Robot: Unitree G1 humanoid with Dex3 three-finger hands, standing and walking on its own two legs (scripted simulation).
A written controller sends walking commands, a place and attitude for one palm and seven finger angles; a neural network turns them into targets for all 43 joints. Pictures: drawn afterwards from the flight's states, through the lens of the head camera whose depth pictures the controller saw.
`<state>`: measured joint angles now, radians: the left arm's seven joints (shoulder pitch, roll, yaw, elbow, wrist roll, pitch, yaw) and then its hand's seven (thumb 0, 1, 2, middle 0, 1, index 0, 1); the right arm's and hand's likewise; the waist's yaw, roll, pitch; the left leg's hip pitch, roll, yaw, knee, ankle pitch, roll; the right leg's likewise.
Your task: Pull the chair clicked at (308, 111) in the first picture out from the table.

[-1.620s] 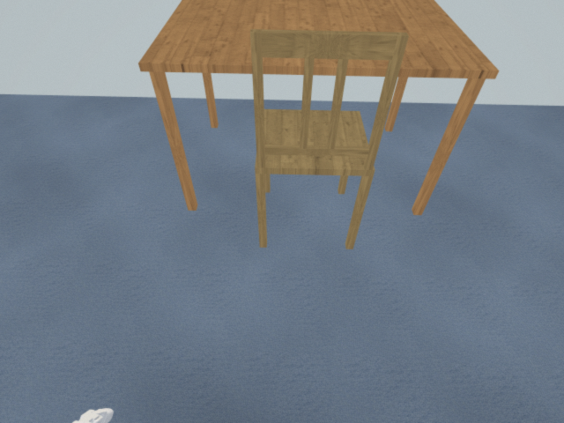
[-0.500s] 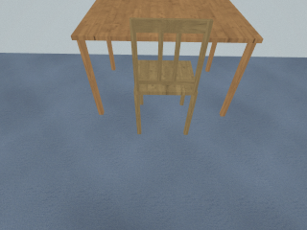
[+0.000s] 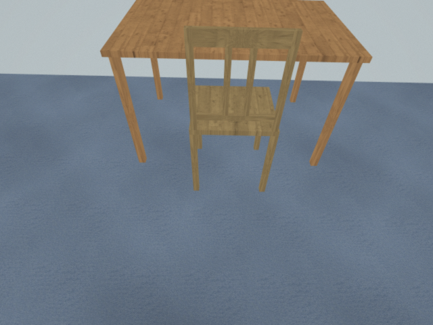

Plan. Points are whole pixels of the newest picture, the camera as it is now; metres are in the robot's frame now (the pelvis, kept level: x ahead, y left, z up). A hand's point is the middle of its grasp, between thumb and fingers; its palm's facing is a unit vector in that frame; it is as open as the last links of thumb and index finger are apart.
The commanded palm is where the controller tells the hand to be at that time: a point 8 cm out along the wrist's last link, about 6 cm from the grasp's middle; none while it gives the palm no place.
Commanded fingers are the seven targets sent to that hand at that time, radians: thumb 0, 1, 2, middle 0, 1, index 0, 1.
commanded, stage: walk to a spot facing it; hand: left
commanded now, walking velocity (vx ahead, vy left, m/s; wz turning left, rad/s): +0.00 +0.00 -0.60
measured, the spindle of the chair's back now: (226, 83) +0.99 +0.02 -0.08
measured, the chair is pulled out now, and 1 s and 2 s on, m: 0.00 0.00 0.00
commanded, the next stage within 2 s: none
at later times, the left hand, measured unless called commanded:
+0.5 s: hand out of the picture +0.04 +0.16 -0.16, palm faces -0.15 -0.95 -0.27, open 7.4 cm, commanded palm none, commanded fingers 0.00 0.90 0.90 -0.20 -0.30 -0.20 -0.30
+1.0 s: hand out of the picture +0.15 +0.19 -0.18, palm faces -0.36 -0.91 -0.21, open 7.4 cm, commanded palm none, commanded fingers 0.00 0.90 0.90 -0.20 -0.30 -0.20 -0.30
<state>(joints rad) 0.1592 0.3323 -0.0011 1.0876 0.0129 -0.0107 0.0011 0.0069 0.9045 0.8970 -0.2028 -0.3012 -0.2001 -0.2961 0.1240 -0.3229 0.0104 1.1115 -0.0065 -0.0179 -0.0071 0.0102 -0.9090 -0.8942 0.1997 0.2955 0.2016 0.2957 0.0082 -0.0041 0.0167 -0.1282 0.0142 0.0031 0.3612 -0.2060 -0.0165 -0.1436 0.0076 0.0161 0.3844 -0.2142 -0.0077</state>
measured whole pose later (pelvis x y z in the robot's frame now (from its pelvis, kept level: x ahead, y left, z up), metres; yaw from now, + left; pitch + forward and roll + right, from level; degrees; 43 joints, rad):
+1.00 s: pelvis +0.10 +0.00 -0.01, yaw -31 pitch +2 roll -1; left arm 0.46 0.20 0.07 0.98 0.02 -0.02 0.00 0.01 0.90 0.90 -0.20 -0.30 -0.20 -0.30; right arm 0.15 -0.19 -0.03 0.85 -0.01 -0.05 0.00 0.01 -0.91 -0.89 0.20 0.30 0.20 0.30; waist 0.07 -0.02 -0.03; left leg -0.33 0.01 -0.01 0.52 -0.24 -0.02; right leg -0.19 0.13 0.28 0.57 -0.38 -0.04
